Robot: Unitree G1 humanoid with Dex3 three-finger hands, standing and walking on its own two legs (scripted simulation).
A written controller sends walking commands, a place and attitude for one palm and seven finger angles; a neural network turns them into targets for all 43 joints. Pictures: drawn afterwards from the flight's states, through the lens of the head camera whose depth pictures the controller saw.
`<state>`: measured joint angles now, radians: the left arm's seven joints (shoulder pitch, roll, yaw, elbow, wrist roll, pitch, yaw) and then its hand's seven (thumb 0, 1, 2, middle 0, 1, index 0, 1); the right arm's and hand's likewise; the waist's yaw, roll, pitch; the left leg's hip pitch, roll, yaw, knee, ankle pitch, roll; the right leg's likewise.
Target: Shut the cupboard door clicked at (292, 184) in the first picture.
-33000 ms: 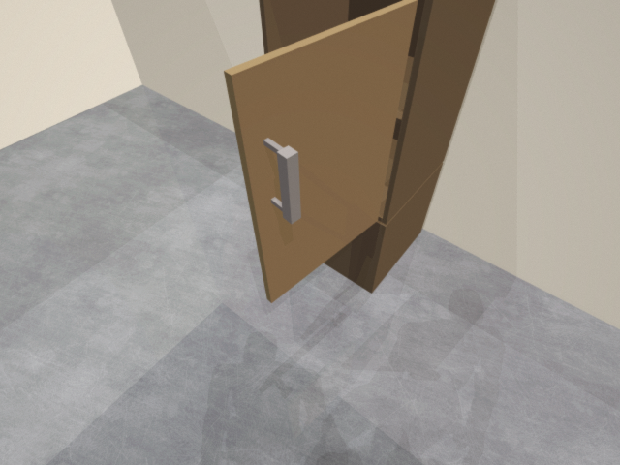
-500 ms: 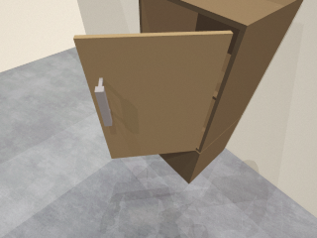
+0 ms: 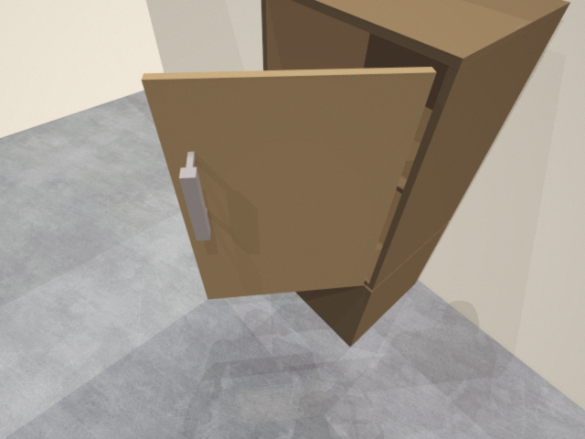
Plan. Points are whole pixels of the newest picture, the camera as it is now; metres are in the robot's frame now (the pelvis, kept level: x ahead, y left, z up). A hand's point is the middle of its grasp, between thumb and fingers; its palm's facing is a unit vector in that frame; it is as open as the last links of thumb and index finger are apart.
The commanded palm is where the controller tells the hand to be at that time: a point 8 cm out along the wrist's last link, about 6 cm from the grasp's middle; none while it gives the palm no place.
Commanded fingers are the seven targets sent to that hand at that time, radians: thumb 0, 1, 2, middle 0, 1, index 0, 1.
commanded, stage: raise the hand and make a fist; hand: left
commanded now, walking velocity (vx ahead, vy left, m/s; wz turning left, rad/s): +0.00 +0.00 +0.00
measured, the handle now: (197, 197) +0.47 +0.19 +0.05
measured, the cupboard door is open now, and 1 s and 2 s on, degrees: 55 55 55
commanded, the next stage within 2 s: bring the fist close to the handle in 1.96 s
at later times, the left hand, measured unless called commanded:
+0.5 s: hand out of the picture +0.13 +0.18 -0.06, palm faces +0.26 -0.96 -0.04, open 6.0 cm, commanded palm +0.12 +0.23 -0.04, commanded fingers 0.00 0.90 0.90 -0.62 -0.76 -0.62 -0.76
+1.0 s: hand (162, 383) +0.19 +0.18 +0.00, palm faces +0.16 -0.99 -0.03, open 3.7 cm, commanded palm +0.15 +0.23 +0.00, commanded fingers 0.00 0.90 0.90 -1.08 -1.26 -1.08 -1.26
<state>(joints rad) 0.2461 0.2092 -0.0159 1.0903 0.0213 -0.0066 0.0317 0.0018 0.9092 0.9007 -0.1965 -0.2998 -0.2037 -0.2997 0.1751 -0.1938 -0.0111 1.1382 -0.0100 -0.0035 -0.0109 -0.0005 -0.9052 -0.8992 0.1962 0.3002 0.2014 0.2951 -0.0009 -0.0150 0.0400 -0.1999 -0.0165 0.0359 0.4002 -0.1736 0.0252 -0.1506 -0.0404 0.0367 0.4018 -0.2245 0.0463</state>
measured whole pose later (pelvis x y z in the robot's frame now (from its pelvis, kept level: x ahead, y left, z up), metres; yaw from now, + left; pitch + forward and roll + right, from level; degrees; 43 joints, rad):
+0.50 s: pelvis -0.02 -0.04 -0.11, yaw +3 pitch +13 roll -1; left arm 0.57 0.19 0.18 -0.02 -0.29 -0.46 -0.19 0.01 0.90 0.90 -0.45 -0.57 -0.45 -0.57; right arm 0.16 -0.24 -0.05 0.52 0.02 -0.28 -0.05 0.01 -0.90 -0.90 0.20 0.30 0.20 0.30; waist 0.06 -0.01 -0.14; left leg -0.93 0.02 -0.06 1.21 -0.49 -0.04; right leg -0.85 -0.01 -0.08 1.21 -0.58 -0.03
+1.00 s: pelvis +0.00 -0.03 -0.08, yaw +2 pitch +12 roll -1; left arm 0.50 0.21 0.18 -0.12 -0.32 -0.38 -0.20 0.01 0.90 0.90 -0.90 -1.07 -0.91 -1.07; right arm 0.28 -0.24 -0.02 0.57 0.02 -0.21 -0.09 0.01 -0.90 -0.90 0.20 0.30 0.20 0.30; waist 0.02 0.03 -0.13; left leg -0.80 0.02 -0.04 1.06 -0.46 -0.02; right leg -0.72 -0.01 -0.06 1.04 -0.53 -0.01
